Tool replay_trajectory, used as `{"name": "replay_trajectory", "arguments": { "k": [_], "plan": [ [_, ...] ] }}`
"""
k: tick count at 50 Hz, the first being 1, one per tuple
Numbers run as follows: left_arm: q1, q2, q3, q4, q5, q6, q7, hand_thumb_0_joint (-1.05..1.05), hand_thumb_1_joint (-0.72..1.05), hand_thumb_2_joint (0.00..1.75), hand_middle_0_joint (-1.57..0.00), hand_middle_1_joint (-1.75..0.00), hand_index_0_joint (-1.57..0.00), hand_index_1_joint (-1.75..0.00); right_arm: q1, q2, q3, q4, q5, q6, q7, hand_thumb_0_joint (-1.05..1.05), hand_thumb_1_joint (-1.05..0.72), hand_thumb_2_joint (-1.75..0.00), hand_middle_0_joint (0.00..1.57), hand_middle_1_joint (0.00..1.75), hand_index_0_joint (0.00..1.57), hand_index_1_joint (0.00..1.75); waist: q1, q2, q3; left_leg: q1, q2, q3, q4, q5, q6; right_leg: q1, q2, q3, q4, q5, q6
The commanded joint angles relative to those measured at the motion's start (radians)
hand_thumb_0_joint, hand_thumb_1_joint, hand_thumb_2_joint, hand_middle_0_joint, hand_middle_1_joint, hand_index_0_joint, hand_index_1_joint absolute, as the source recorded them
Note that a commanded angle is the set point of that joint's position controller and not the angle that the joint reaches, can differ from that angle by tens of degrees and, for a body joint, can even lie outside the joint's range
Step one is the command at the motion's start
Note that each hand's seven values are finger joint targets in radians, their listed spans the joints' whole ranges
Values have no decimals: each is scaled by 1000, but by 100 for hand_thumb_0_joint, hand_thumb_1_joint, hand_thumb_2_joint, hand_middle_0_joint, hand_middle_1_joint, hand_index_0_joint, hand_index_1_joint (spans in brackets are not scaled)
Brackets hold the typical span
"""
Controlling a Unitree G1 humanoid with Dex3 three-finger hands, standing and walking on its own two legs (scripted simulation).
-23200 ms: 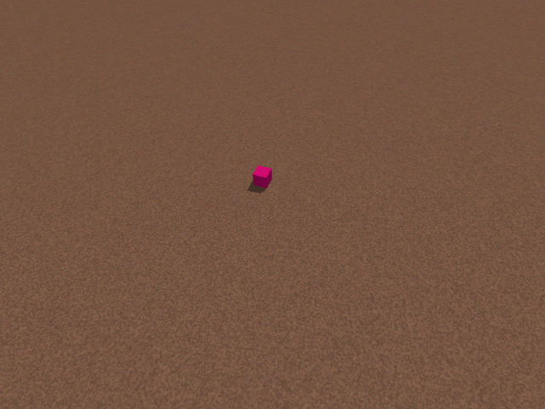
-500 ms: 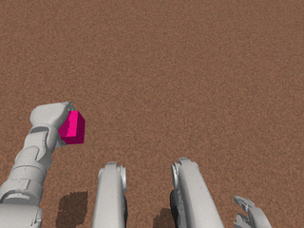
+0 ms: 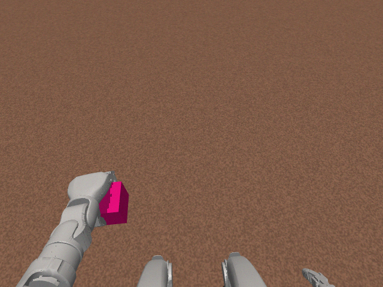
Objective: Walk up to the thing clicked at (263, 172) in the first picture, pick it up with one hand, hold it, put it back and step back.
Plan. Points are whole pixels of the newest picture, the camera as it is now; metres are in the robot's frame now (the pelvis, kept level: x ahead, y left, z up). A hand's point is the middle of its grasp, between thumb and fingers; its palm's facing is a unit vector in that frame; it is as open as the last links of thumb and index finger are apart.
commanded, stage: lift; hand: left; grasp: from above
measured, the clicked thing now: (108, 203) +0.35 +0.22 -0.10
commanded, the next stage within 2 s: hold in 0.48 s
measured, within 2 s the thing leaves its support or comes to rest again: neither
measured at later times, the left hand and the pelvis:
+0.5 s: hand (95, 184) +0.36 +0.21 +0.00, palm faces -0.44 -0.10 -0.89, open 10.9 cm; pelvis +0.04 +0.00 +0.08, yaw +0 degrees
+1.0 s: hand (87, 175) +0.35 +0.21 +0.04, palm faces -0.43 -0.07 -0.90, open 10.9 cm; pelvis +0.05 +0.00 +0.10, yaw -1 degrees
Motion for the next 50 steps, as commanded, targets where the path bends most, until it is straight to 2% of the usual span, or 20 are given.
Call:
{"name": "replay_trajectory", "arguments": {
  "k": [1, 7, 10, 12, 13, 16, 18, 20, 22, 25, 27, 29, 31, 32, 35, 38, 39, 41, 46, 50],
  "plan": [
    [-281, 173, 58, -153, 8, -1, 50, 0, 44, 104, -87, -91, -85, -93, 29, -141, -52, -93, -3, -46, -14, 0, -91, -91, 20, 30, 20, 30, -10, -5, -292, 300, -40, 30, -286, 106, 25, 258, 39, -8, -298, 104, -47],
    [-302, 172, 62, -146, 24, -3, 89, 0, 51, 103, -91, -91, -90, -92, 49, -141, -57, -74, -7, -53, -16, 0, -91, -90, 20, 30, 20, 30, 4, 11, -288, 439, -41, 40, -374, 208, 21, 359, 32, -3, -378, 210, -41],
    [-300, 158, 62, -115, 28, 5, 99, 0, 52, 106, -94, -89, -92, -91, 48, -148, -58, -76, -7, -47, -11, 0, -91, -90, 20, 30, 20, 30, -3, -2, -269, 493, -42, 45, -414, 243, 20, 395, 27, -6, -416, 247, -38],
    [-306, 139, 50, -122, 24, 12, 100, 0, 54, 108, -95, -90, -93, -93, 52, -146, -61, -76, -7, -44, -9, 0, -91, -90, 20, 30, 20, 30, 6, 6, -272, 527, -43, 42, -442, 266, 18, 430, 27, -5, -440, 266, -37],
    [-286, 164, 68, -108, 26, 18, 103, 0, 52, 108, -94, -90, -92, -92, 50, -149, -63, -77, -6, -41, -8, 0, -91, -90, 20, 30, 20, 30, 18, -7, -274, 546, -45, 47, -456, 280, 19, 460, 26, -4, -457, 280, -36],
    [-294, 128, 40, -109, 13, 22, 92, 0, 53, 108, -93, -93, -92, -94, 46, -145, -63, -75, -7, -40, -5, 0, -91, -90, 20, 30, 20, 30, 5, -4, -239, 568, -49, 48, -491, 290, 18, 492, 24, 3, -498, 296, -31],
    [-250, 107, 28, -83, 10, 26, 82, 0, 54, 105, -94, -91, -93, -92, 49, -147, -66, -76, -2, -39, -3, 0, -91, -90, 20, 30, 20, 30, 7, -39, -225, 595, -47, 48, -513, 317, 19, 506, 26, -2, -514, 321, -31],
    [-258, 131, 44, -97, 10, 21, 75, 0, 55, 107, -94, -93, -93, -94, 49, -152, -72, -82, -2, -38, -2, 0, -91, -90, 20, 30, 20, 30, 14, -12, -225, 624, -46, 47, -536, 337, 13, 530, 25, -2, -527, 330, -33],
    [-257, 91, 17, -105, 11, 19, 69, 0, 55, 107, -93, -95, -93, -95, 47, -146, -71, -82, -2, -36, 0, 0, -90, -90, 20, 30, 20, 30, 11, -20, -219, 642, -45, 45, -553, 360, 14, 543, 28, -4, -541, 349, -33],
    [-255, 122, 39, -119, 15, 12, 67, 0, 55, 107, -93, -94, -93, -94, 47, -151, -74, -88, -1, -37, 1, 0, -91, -90, 20, 30, 20, 30, 16, -23, -219, 678, -46, 51, -575, 397, 13, 579, 26, -4, -558, 382, -34],
    [-295, 125, 36, -147, 17, 5, 64, 0, 57, 109, -94, -96, -94, -96, 44, -154, -76, -90, -1, -35, 0, 0, -90, -90, 20, 30, 20, 30, 15, -19, -224, 701, -45, 55, -584, 419, 14, 590, 27, -2, -571, 408, -32],
    [-299, 112, 27, -144, 25, 6, 65, 0, 58, 111, -94, -99, -95, -98, 42, -149, -74, -87, 0, -35, 1, 0, -90, -90, 20, 30, 20, 30, 9, -26, -208, 704, -48, 57, -593, 425, 16, 600, 25, 3, -584, 419, -29],
    [-283, 135, 44, -140, 30, 7, 68, 0, 55, 105, -90, -97, -91, -95, 37, -155, -74, -89, -1, -35, 2, 0, -90, -90, 20, 30, 20, 30, 17, -25, -203, 721, -49, 58, -614, 416, 14, 614, 25, 0, -597, 405, -32],
    [-285, 117, 30, -136, 33, 6, 61, 0, 53, 102, -88, -96, -90, -94, 34, -152, -75, -89, 1, -35, 3, 0, -90, -90, 20, 30, 20, 30, 16, -11, -196, 725, -48, 57, -625, 421, 11, 617, 27, -1, -595, 402, -35],
    [-280, 126, 27, -132, 46, 9, 46, 0, 51, 103, -87, -94, -88, -93, 21, -158, -78, -98, 2, -28, 5, 0, -90, -90, 20, 30, 20, 30, 27, -33, -195, 743, -50, 64, -634, 442, 16, 645, 24, 2, -617, 429, -31],
    [-273, 102, 16, -145, 31, 14, 32, 0, 48, 103, -85, -96, -87, -94, 14, -154, -75, -105, 2, -27, 10, 0, -91, -90, 20, 30, 20, 30, 28, -19, -182, 762, -47, 56, -655, 435, 11, 647, 28, -3, -626, 409, -36],
    [-269, 124, 29, -165, 29, 14, 29, 0, 49, 101, -84, -95, -86, -93, 8, -158, -77, -110, 4, -26, 10, 0, -90, -90, 20, 30, 20, 30, 39, -14, -184, 770, -46, 57, -666, 435, 10, 664, 29, -4, -634, 403, -37],
    [-263, 107, 14, -164, 31, 15, 14, 0, 50, 101, -85, -95, -87, -93, -3, -153, -73, -117, 7, -24, 10, 0, -91, -90, 20, 30, 20, 30, 34, -23, -161, 763, -47, 60, -677, 424, 11, 663, 29, -1, -641, 398, -37],
    [-281, 134, 21, -222, 28, 7, -14, 0, 52, 103, -89, -93, -90, -92, -22, -153, -68, -132, 9, -22, 7, 0, -91, -90, 20, 30, 20, 30, 44, -16, -157, 778, -49, 65, -694, 422, 15, 690, 27, 7, -665, 398, -35],
    [-249, 116, 10, -210, 31, 8, -28, 0, 53, 103, -89, -93, -90, -92, -29, -155, -65, -140, 11, -22, 7, 0, -91, -90, 20, 30, 20, 30, 41, -42, -136, 794, -43, 62, -714, 422, 15, 694, 30, 4, -677, 392, -37]
  ]
}}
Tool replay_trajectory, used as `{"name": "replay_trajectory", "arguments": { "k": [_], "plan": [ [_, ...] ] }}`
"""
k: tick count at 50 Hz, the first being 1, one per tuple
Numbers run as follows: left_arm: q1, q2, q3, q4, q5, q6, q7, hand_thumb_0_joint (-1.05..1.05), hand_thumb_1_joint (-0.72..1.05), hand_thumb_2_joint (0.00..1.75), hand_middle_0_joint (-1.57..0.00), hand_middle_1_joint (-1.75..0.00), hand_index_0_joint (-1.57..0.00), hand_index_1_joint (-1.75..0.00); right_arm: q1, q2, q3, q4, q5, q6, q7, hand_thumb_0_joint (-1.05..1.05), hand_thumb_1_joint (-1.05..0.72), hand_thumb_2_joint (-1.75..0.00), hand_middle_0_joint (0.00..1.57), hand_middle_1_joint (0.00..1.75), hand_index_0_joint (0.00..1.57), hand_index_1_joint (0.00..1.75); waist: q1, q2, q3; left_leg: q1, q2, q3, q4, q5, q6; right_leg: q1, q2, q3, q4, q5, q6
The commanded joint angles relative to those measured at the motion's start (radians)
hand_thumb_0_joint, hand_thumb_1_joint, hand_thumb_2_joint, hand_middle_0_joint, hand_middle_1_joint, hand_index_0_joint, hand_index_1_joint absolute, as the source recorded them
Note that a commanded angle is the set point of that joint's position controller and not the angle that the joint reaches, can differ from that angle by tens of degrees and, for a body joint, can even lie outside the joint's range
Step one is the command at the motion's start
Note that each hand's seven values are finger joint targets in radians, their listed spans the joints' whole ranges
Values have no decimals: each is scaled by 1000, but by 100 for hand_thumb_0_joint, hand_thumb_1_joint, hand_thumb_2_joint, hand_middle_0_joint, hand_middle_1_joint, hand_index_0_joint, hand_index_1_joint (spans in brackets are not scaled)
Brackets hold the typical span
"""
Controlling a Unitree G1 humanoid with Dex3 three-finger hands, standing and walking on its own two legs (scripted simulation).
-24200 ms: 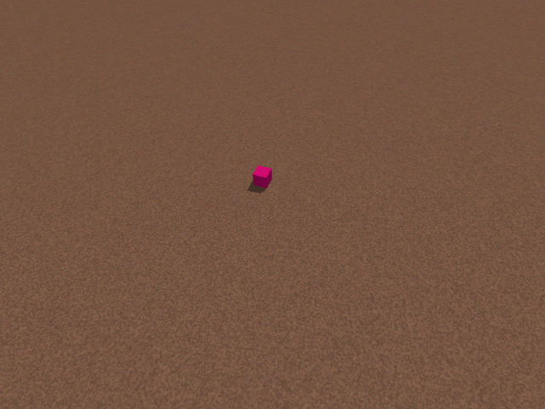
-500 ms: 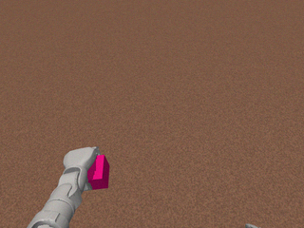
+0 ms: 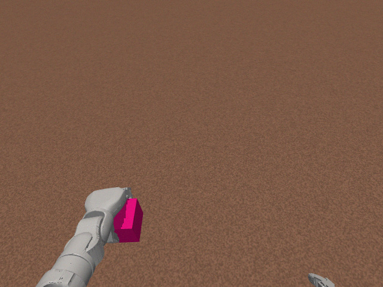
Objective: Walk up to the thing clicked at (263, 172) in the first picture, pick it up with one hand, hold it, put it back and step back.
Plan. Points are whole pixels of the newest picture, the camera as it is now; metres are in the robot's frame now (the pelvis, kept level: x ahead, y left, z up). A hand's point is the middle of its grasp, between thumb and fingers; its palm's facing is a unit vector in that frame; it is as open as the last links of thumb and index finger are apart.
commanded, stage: hold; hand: left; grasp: from above
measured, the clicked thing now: (122, 220) +0.31 +0.20 -0.08
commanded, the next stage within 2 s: crouch in 1.48 s
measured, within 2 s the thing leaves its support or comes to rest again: neither
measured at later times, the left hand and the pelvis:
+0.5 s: hand (110, 225) +0.28 +0.21 -0.03, palm faces -0.44 -0.07 -0.90, open 10.9 cm; pelvis -0.01 +0.00 +0.01, yaw +0 degrees
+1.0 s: hand (106, 223) +0.28 +0.21 -0.02, palm faces -0.45 -0.07 -0.89, open 10.8 cm; pelvis -0.01 +0.00 +0.01, yaw +0 degrees
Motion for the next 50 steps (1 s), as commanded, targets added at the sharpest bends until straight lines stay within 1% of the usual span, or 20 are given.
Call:
{"name": "replay_trajectory", "arguments": {
  "k": [1, 4, 6, 11, 13, 14, 16, 19, 20, 22, 24, 32, 33, 36, 37, 40, 44, 46, 48, 50],
  "plan": [
    [-330, 198, 88, -204, 9, -4, 27, 0, 52, 103, -90, -91, -91, -91, -55, -141, -44, -131, -2, -43, -8, 0, -91, -90, 20, 30, 20, 30, 1, -25, -234, 159, -31, 5, -112, 246, 8, 89, 52, -38, -106, 218, -38],
    [-343, 197, 84, -227, 8, -5, 19, 0, 52, 103, -90, -92, -91, -91, -64, -137, -40, -134, -2, -41, -8, 0, -91, -90, 20, 30, 20, 30, 1, -29, -246, 173, -34, 12, -115, 268, 13, 105, 49, -35, -117, 245, -34],
    [-298, 184, 83, -189, 5, -2, 18, 0, 52, 103, -90, -93, -91, -92, -68, -136, -36, -135, -2, -43, -7, 0, -91, -90, 20, 30, 20, 30, 3, -50, -214, 160, -35, 9, -126, 243, 13, 107, 49, -36, -127, 218, -34],
    [-318, 191, 82, -220, 6, -7, 10, 0, 51, 102, -88, -92, -89, -91, -92, -135, -33, -145, 0, -41, -9, 0, -91, -90, 20, 30, 20, 30, 2, -34, -198, 176, -36, 13, -151, 206, 13, 103, 47, -36, -150, 180, -35],
    [-327, 214, 100, -248, 12, -9, 11, 0, 51, 102, -89, -92, -90, -91, -97, -133, -33, -149, 1, -40, -10, 0, -91, -90, 20, 30, 20, 30, 14, -21, -215, 187, -37, 15, -156, 198, 13, 117, 46, -33, -158, 170, -36],
    [-302, 203, 93, -233, 12, -7, 11, 0, 50, 101, -89, -91, -89, -91, -98, -132, -30, -145, 1, -41, -9, 0, -91, -90, 20, 30, 20, 30, 12, -32, -206, 185, -37, 13, -160, 199, 13, 121, 46, -33, -159, 169, -35],
    [-344, 199, 84, -280, 9, -11, 8, 0, 51, 104, -90, -90, -90, -90, -109, -131, -29, -152, 2, -41, -10, 0, -91, -90, 20, 30, 20, 30, 8, -23, -218, 197, -40, 16, -163, 201, 15, 126, 44, -30, -167, 175, -34],
    [-290, 204, 98, -242, -1, -9, 5, 0, 52, 102, -91, -89, -91, -89, -113, -131, -28, -149, 2, -41, -11, 0, -91, -90, 20, 30, 20, 30, 11, -24, -185, 190, -37, 15, -178, 165, 13, 127, 44, -31, -179, 140, -35],
    [-321, 208, 97, -275, 1, -12, 3, 0, 53, 103, -92, -89, -92, -90, -122, -128, -29, -154, 4, -42, -12, 0, -91, -90, 20, 30, 20, 30, 18, -17, -203, 198, -36, 14, -182, 177, 12, 129, 45, -33, -179, 147, -37],
    [-293, 202, 87, -260, 6, -8, -3, 0, 53, 104, -93, -88, -92, -89, -125, -130, -27, -153, 4, -41, -13, 0, -91, -90, 20, 30, 20, 30, 17, -47, -193, 201, -37, 15, -180, 190, 17, 139, 43, -35, -188, 158, -33],
    [-312, 218, 100, -299, 0, -16, -10, 0, 52, 105, -92, -90, -92, -90, -124, -129, -28, -153, 5, -41, -15, 0, -91, -90, 20, 30, 20, 30, 16, -20, -219, 216, -40, 21, -180, 203, 18, 145, 40, -31, -186, 178, -32],
    [-292, 199, 84, -303, -1, -9, -28, 0, 55, 102, -93, -89, -93, -89, -145, -123, -20, -158, 9, -40, -20, 0, -91, -90, 20, 30, 20, 30, 17, -37, -180, 229, -41, 25, -203, 195, 19, 149, 41, -32, -214, 163, -32],
    [-288, 219, 104, -314, -9, -10, -28, 0, 56, 102, -93, -90, -94, -89, -145, -128, -21, -159, 10, -41, -20, 0, -91, -90, 20, 30, 20, 30, 23, -32, -181, 230, -36, 21, -209, 182, 16, 156, 44, -33, -213, 149, -34],
    [-291, 210, 90, -320, -2, -7, -42, 0, 55, 103, -93, -89, -93, -89, -157, -122, -17, -164, 11, -39, -21, 0, -91, -90, 20, 30, 20, 30, 23, -45, -178, 234, -39, 23, -212, 200, 20, 160, 42, -34, -219, 167, -32],
    [-288, 229, 105, -334, 0, -8, -46, 0, 56, 101, -92, -90, -93, -89, -153, -123, -17, -165, 12, -39, -22, 0, -91, -90, 20, 30, 20, 30, 27, -33, -186, 239, -41, 28, -211, 203, 21, 167, 39, -30, -221, 172, -31],
    [-248, 219, 106, -309, -5, -10, -63, 0, 55, 103, -93, -89, -93, -89, -160, -119, -15, -170, 14, -37, -22, 0, -91, -90, 20, 30, 20, 30, 30, -37, -168, 236, -39, 26, -225, 197, 20, 172, 42, -31, -225, 163, -35],
    [-302, 226, 99, -349, 0, -24, -75, 0, 56, 101, -93, -90, -94, -89, -154, -120, -15, -167, 14, -37, -26, 0, -91, -90, 20, 30, 20, 30, 23, -32, -187, 255, -36, 24, -227, 220, 19, 172, 45, -32, -222, 185, -36],
    [-291, 248, 122, -335, 0, -26, -70, 0, 57, 104, -94, -91, -94, -90, -156, -120, -16, -168, 14, -35, -28, 0, -91, -90, 20, 30, 20, 30, 33, -18, -180, 257, -37, 25, -229, 228, 18, 176, 45, -33, -226, 186, -38],
    [-316, 209, 87, -340, -10, -31, -71, 0, 57, 105, -93, -92, -94, -92, -153, -118, -13, -168, 13, -39, -27, 0, -90, -90, 20, 30, 20, 30, 15, -32, -179, 267, -34, 23, -233, 216, 20, 167, 46, -34, -229, 181, -36],
    [-287, 224, 105, -291, -5, -30, -64, 0, 59, 102, -93, -93, -95, -91, -148, -123, -16, -161, 14, -40, -28, 0, -90, -90, 20, 30, 20, 30, 21, -28, -168, 259, -35, 21, -236, 224, 18, 168, 45, -35, -230, 186, -38]
  ]
}}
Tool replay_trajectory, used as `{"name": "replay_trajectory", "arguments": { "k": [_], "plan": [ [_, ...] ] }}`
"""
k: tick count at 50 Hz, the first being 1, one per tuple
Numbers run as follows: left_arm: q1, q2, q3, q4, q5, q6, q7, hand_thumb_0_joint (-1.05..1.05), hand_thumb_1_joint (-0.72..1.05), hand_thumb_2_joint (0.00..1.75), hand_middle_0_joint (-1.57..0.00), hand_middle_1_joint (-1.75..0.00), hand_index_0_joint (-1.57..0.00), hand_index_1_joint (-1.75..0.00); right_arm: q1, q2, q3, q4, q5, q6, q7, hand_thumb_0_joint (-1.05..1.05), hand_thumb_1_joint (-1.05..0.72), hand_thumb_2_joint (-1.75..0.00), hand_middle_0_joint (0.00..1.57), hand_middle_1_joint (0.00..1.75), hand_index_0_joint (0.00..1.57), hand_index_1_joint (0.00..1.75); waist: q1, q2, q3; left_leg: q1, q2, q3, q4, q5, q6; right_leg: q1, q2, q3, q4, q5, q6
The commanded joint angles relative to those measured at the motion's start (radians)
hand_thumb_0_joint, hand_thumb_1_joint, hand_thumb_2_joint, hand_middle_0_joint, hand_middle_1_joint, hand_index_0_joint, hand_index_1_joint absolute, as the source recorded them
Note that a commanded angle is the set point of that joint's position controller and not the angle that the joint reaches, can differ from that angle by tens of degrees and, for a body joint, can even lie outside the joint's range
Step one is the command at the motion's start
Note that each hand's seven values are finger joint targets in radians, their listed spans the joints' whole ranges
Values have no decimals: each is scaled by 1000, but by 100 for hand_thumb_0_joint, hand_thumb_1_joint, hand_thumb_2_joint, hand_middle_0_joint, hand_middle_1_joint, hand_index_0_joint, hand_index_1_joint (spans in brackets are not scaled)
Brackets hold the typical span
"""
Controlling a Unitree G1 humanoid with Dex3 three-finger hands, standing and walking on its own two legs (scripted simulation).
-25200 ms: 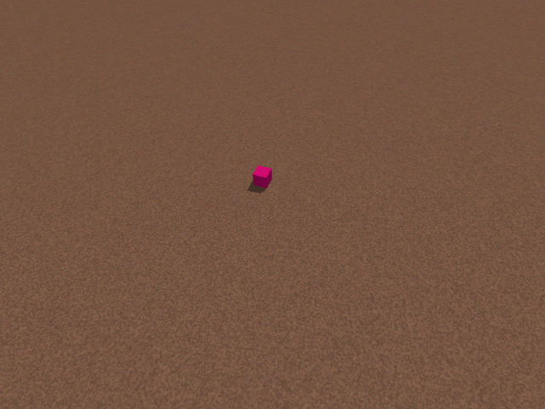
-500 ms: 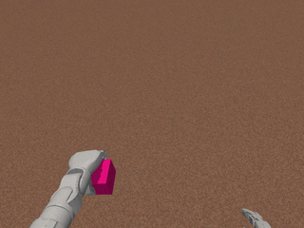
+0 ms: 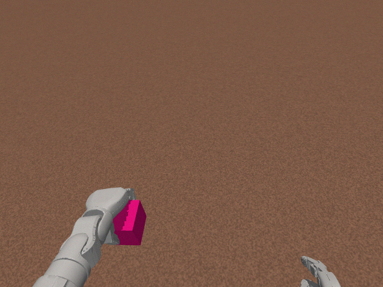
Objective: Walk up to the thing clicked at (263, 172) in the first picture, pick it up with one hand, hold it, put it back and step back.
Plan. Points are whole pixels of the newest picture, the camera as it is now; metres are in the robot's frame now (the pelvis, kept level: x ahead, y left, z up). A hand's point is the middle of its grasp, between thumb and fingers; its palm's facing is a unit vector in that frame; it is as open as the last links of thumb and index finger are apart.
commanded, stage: hold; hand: left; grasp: from above
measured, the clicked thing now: (124, 222) +0.30 +0.20 -0.06
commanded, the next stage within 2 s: crouch in 0.48 s
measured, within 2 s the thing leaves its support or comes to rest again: neither
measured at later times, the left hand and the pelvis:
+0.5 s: hand (114, 217) +0.30 +0.22 -0.03, palm faces -0.45 -0.07 -0.89, open 10.8 cm; pelvis +0.01 +0.00 +0.00, yaw +0 degrees
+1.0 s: hand (122, 234) +0.29 +0.23 -0.12, palm faces -0.47 -0.03 -0.88, open 10.8 cm; pelvis +0.00 +0.00 -0.02, yaw +1 degrees
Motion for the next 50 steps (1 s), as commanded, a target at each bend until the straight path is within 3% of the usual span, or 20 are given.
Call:
{"name": "replay_trajectory", "arguments": {
  "k": [1, 4, 7, 14, 17, 18, 19, 25, 26, 28, 29, 30, 32, 33, 35, 41, 45, 46, 48, 50],
  "plan": [
    [-341, 203, 125, -168, 9, -9, 54, 0, 57, 103, -94, -91, -94, -90, -88, -128, -45, -135, -3, -48, -8, 0, -90, -90, 20, 30, 20, 30, -6, -30, -234, 116, -35, 17, -76, 148, 21, 40, 46, -39, -92, 118, -33],
    [-348, 191, 107, -195, 9, -9, 55, 0, 57, 102, -93, -91, -94, -89, -93, -127, -48, -135, -4, -48, -7, 0, -90, -90, 20, 30, 20, 30, -5, -15, -254, 133, -31, 12, -75, 178, 16, 50, 50, -45, -85, 141, -36],
    [-369, 211, 126, -199, 14, -14, 63, 0, 56, 100, -92, -90, -93, -89, -92, -126, -49, -132, -4, -48, -8, 0, -90, -90, 20, 30, 20, 30, 0, -17, -260, 125, -37, 18, -73, 177, 19, 58, 45, -40, -94, 147, -33],
    [-327, 169, 92, -164, 4, -2, 60, 0, 59, 103, -95, -90, -95, -89, -94, -128, -51, -133, -3, -42, -5, 0, -90, -90, 20, 30, 20, 30, -7, -52, -233, 127, -36, 18, -77, 176, 21, 54, 44, -42, -102, 147, -31],
    [-330, 209, 129, -172, 12, -3, 59, 0, 57, 100, -93, -89, -94, -88, -87, -129, -53, -130, -3, -37, -5, 0, -90, -90, 20, 30, 20, 30, 7, -31, -252, 126, -35, 19, -78, 194, 21, 69, 43, -44, -97, 166, -32],
    [-347, 205, 121, -156, 17, -6, 59, 0, 57, 100, -94, -88, -94, -88, -78, -131, -53, -127, -4, -36, -5, 0, -90, -90, 20, 30, 20, 30, -7, -41, -249, 124, -34, 19, -76, 200, 21, 68, 46, -42, -94, 173, -33],
    [-357, 225, 140, -157, 16, -10, 61, 0, 58, 101, -94, -89, -95, -88, -79, -132, -53, -123, -4, -34, -6, 0, -90, -90, 20, 30, 20, 30, -1, -28, -243, 123, -34, 19, -78, 198, 20, 68, 45, -42, -97, 168, -34],
    [-357, 188, 111, -171, 11, -19, 67, 0, 59, 103, -94, -91, -95, -90, -89, -129, -53, -131, -5, -37, -6, 0, -90, -90, 20, 30, 20, 30, -6, -27, -234, 125, -37, 17, -84, 166, 20, 55, 44, -41, -107, 136, -35],
    [-340, 196, 127, -163, 13, -19, 69, 0, 59, 103, -94, -91, -96, -90, -85, -127, -54, -130, -5, -37, -7, 0, -90, -90, 20, 30, 20, 30, 1, -26, -241, 126, -38, 19, -81, 170, 20, 62, 43, -41, -108, 139, -34],
    [-326, 169, 99, -172, 10, -17, 69, 0, 58, 105, -95, -89, -95, -89, -86, -127, -56, -133, -5, -37, -5, 0, -90, -90, 20, 30, 20, 30, -7, -37, -242, 131, -36, 18, -80, 179, 21, 64, 42, -42, -105, 153, -33],
    [-334, 191, 116, -174, 16, -15, 74, 0, 60, 113, -96, -95, -97, -94, -85, -129, -58, -132, -5, -36, -5, 0, -90, -91, 20, 30, 20, 30, -2, -24, -257, 137, -39, 19, -78, 197, 20, 72, 41, -42, -103, 169, -33],
    [-313, 195, 124, -172, 16, -13, 76, 0, 53, 111, -89, -89, -89, -90, -77, -130, -58, -129, -4, -34, -4, 0, -88, -89, 20, 30, 20, 30, -4, -29, -261, 141, -36, 18, -75, 211, 19, 77, 42, -44, -98, 182, -33],
    [-312, 169, 103, -160, 17, -12, 83, 0, 47, 109, -91, -87, -89, -90, -79, -128, -58, -126, -6, -31, -4, 0, -90, -90, 20, 30, 20, 30, -12, -46, -246, 136, -35, 17, -72, 220, 18, 66, 45, -46, -96, 190, -33],
    [-287, 171, 113, -138, 21, -10, 89, 0, 46, 107, -91, -86, -89, -89, -78, -129, -60, -123, -5, -30, -4, 0, -90, -90, 20, 30, 20, 30, -8, -58, -227, 127, -34, 17, -73, 214, 19, 64, 46, -50, -100, 184, -32],
    [-306, 146, 90, -127, 25, -16, 107, 0, 48, 106, -91, -86, -90, -88, -76, -126, -58, -122, -6, -29, -2, 0, -90, -90, 20, 30, 20, 30, -19, -74, -199, 105, -37, 18, -74, 183, 20, 36, 44, -49, -103, 160, -32],
    [-303, 121, 93, 44, 66, -40, 204, 0, 44, 100, -90, -80, -87, -83, -44, -130, -64, -97, -17, -22, 7, 0, -90, -90, 20, 30, 20, 30, -45, -103, -153, 35, -41, 14, -31, 124, 18, -43, 38, -50, -66, 105, -32],
    [-424, 135, 106, 122, 103, -45, 297, 0, 43, 98, -87, -84, -86, -85, -2, -142, -81, -60, -34, -24, 23, 0, -90, -90, 20, 30, 20, 30, -61, -45, -231, -28, -35, 11, 70, 110, 7, -138, 40, -55, 24, 89, -38],
    [-447, 116, 97, 161, 116, -43, 317, 0, 44, 99, -88, -83, -87, -85, 13, -144, -84, -49, -38, -27, 27, 0, -90, -90, 20, 30, 20, 30, -79, -57, -249, -60, -33, 10, 112, 111, 8, -180, 39, -52, 60, 98, -38],
    [-488, 118, 108, 193, 140, -52, 358, 0, 45, 100, -88, -86, -87, -86, 37, -143, -92, -25, -50, -35, 32, 0, -90, -90, 20, 30, 20, 30, -81, -24, -315, -153, -33, 13, 223, 119, 5, -269, 37, -48, 164, 114, -40],
    [-502, 78, 95, 289, 160, -58, 392, 0, 45, 101, -90, -86, -89, -87, 59, -144, -97, -19, -61, -45, 39, 0, -91, -91, 20, 30, 20, 30, -103, -44, -344, -272, -29, 4, 341, 83, 4, -390, 40, -56, 275, 86, -42]
  ]
}}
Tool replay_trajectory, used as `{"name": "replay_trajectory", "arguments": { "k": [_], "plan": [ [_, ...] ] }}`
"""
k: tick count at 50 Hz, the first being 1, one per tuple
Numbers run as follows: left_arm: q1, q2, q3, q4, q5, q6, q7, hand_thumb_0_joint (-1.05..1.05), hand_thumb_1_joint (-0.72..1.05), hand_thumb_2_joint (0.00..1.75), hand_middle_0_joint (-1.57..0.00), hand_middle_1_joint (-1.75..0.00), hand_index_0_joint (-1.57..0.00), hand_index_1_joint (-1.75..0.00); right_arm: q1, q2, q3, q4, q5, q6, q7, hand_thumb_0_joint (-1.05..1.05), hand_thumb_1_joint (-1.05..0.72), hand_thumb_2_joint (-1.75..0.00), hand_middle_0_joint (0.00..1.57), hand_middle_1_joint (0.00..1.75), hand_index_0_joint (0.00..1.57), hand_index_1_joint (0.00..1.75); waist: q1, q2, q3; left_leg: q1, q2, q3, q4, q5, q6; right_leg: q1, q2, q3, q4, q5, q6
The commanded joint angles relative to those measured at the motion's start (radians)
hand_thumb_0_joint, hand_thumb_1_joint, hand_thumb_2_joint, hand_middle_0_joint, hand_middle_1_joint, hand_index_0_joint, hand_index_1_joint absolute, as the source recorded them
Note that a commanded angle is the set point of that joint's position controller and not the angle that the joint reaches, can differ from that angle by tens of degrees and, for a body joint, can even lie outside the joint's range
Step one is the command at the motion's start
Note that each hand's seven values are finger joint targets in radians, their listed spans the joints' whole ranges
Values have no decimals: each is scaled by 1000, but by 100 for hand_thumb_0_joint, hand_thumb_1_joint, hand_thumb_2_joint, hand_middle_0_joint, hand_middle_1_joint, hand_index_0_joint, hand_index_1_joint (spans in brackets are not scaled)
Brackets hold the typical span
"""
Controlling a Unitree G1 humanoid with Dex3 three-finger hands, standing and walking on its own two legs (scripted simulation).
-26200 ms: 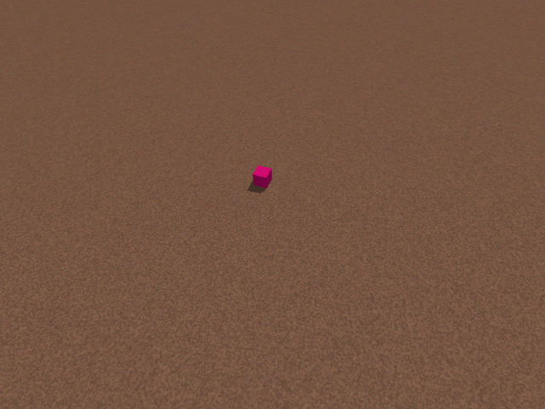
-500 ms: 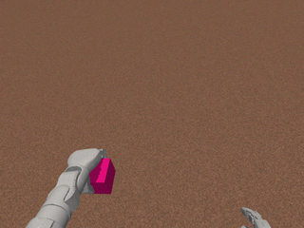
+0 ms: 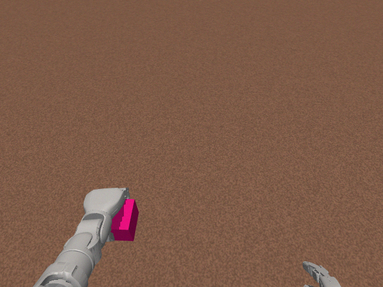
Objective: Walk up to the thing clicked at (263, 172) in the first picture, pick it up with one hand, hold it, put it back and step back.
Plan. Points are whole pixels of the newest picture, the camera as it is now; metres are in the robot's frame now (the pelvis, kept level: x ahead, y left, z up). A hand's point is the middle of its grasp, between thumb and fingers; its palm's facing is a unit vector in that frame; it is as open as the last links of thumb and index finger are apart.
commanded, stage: crouch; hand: left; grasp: from above
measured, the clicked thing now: (118, 219) +0.31 +0.21 -0.13
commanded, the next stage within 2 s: lower in 1.46 s
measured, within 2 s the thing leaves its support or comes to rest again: neither
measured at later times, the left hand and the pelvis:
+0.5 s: hand (132, 224) +0.37 +0.22 -0.35, palm faces -0.45 +0.01 -0.89, open 10.8 cm; pelvis -0.05 +0.01 -0.22, yaw -1 degrees
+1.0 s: hand (137, 229) +0.39 +0.23 -0.49, palm faces -0.45 -0.02 -0.89, open 10.8 cm; pelvis -0.06 +0.00 -0.33, yaw -3 degrees
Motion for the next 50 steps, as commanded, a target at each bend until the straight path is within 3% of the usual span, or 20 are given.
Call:
{"name": "replay_trajectory", "arguments": {
  "k": [1, 2, 5, 9, 10, 13, 15, 18, 20, 23, 26, 32, 34, 37, 45, 46, 47, 50],
  "plan": [
    [-409, 129, 72, -48, 46, -17, 131, 0, 47, 100, -90, -87, -90, -87, 59, -146, -68, -56, -25, -49, 4, 0, -91, -91, 20, 30, 20, 30, -57, 36, -365, -47, -27, 28, 193, 140, 5, -185, 39, -31, 154, 137, -47],
    [-466, 144, 82, -39, 58, -21, 148, 0, 46, 102, -90, -88, -90, -89, 71, -153, -75, -53, -30, -54, 6, 0, -91, -91, 20, 30, 20, 30, -65, 63, -414, -86, -25, 27, 244, 132, 5, -252, 40, -34, 199, 126, -48],
    [-458, 146, 96, 32, 74, -17, 186, 0, 45, 95, -89, -87, -90, -86, 98, -164, -82, -63, -36, -61, 6, 0, -91, -91, 20, 30, 20, 30, -63, 76, -488, -212, -26, 20, 345, 89, 5, -365, 44, -51, 320, 82, -54],
    [-539, 218, 137, 106, 77, -2, 214, 0, 44, 98, -90, -84, -89, -85, 111, -174, -87, -54, -46, -70, -1, 0, -91, -91, 20, 30, 20, 30, -66, 85, -563, -389, -25, 2, 472, 6, 12, -520, 46, -66, 462, 7, -59],
    [-576, 224, 138, 114, 75, 1, 216, 0, 43, 101, -91, -83, -89, -86, 118, -174, -84, -51, -50, -72, -1, 0, -91, -91, 20, 30, 20, 30, -82, 81, -583, -440, -23, -3, 507, -18, 15, -556, 46, -64, 496, -8, -58],
    [-576, 229, 162, 132, 52, 16, 220, 0, 42, 105, -91, -83, -88, -86, 125, -175, -83, -41, -63, -84, -2, 0, -91, -91, 20, 30, 20, 30, -79, 101, -678, -519, -22, -13, 606, -12, 21, -643, 42, -68, 606, -9, -57],
    [-626, 266, 181, 93, 50, 17, 220, 0, 44, 106, -92, -83, -89, -86, 131, -179, -87, -40, -67, -85, -5, 0, -91, -91, 20, 30, 20, 30, -79, 116, -746, -554, -24, -13, 648, -26, 21, -665, 40, -70, 654, -17, -60],
    [-664, 262, 181, 140, 51, 14, 203, 0, 42, 108, -92, -84, -88, -88, 136, -176, -85, -31, -76, -90, -6, 0, -91, -91, 20, 30, 20, 30, -115, 100, -710, -670, -24, -23, 709, -121, 23, -763, 39, -75, 714, -88, -60],
    [-678, 296, 199, 162, 53, 6, 193, 0, 42, 103, -88, -85, -87, -87, 140, -182, -85, -28, -79, -93, -6, 0, -91, -91, 20, 30, 20, 30, -118, 94, -723, -717, -26, -28, 752, -168, 24, -818, 40, -79, 753, -134, -62],
    [-689, 290, 198, 180, 47, -13, 176, 0, 42, 100, -86, -86, -86, -87, 145, -181, -80, -30, -87, -99, 2, 0, -91, -91, 20, 30, 20, 30, -141, 80, -712, -797, -28, -42, 816, -229, 28, -909, 36, -89, 809, -195, -62],
    [-733, 340, 218, 179, 56, -40, 172, 0, 48, 98, -89, -87, -90, -86, 141, -182, -72, -32, -91, -105, 9, 0, -91, -91, 20, 30, 20, 30, -142, 106, -730, -844, -33, -50, 869, -289, 28, -994, 36, -95, 863, -258, -65],
    [-773, 393, 249, 145, 83, -82, 196, 0, 48, 106, -92, -87, -91, -88, 156, -191, -54, -14, -105, -121, 32, 0, -91, -91, 20, 30, 20, 30, -155, 167, -822, -878, -35, -35, 985, -217, 28, -1058, 32, -104, 963, -188, -63],
    [-794, 407, 260, 138, 94, -86, 209, 0, 46, 105, -91, -87, -90, -89, 159, -195, -51, -3, -109, -123, 37, 0, -91, -91, 20, 30, 20, 30, -145, 205, -865, -876, -35, -24, 1020, -185, 26, -1074, 36, -106, 994, -161, -66],
    [-791, 406, 261, 160, 100, -85, 217, 0, 47, 106, -92, -87, -91, -89, 163, -196, -47, 3, -118, -126, 49, 0, -91, -91, 20, 30, 20, 30, -164, 198, -856, -904, -32, -20, 1074, -154, 32, -1099, 36, -111, 1023, -126, -60],
    [-777, 437, 278, 215, 104, -77, 218, 0, 51, 106, -95, -86, -94, -88, 154, -193, -45, 9, -129, -118, 71, 0, -91, -91, 20, 30, 20, 30, -153, 210, -830, -1001, -29, -6, 1165, -140, 37, -1123, 48, -113, 1097, -98, -56],
    [-801, 433, 274, 197, 98, -82, 216, 0, 53, 104, -95, -87, -95, -88, 151, -194, -49, 9, -130, -118, 73, 0, -91, -91, 20, 30, 20, 30, -160, 208, -823, -1024, -27, -6, 1176, -158, 39, -1130, 49, -115, 1103, -110, -54],
    [-752, 379, 247, 251, 97, -79, 209, 0, 53, 106, -97, -86, -95, -88, 152, -185, -43, 12, -132, -116, 78, 0, -91, -91, 20, 30, 20, 30, -169, 188, -774, -1046, -28, -8, 1180, -160, 39, -1135, 50, -118, 1109, -110, -55],
    [-777, 429, 273, 226, 97, -85, 205, 0, 54, 100, -95, -86, -95, -86, 150, -203, -47, 11, -129, -115, 83, 0, -91, -91, 20, 30, 20, 30, -155, 228, -804, -1014, -26, -21, 1194, -131, 30, -1188, 51, -131, 1158, -106, -62]
  ]
}}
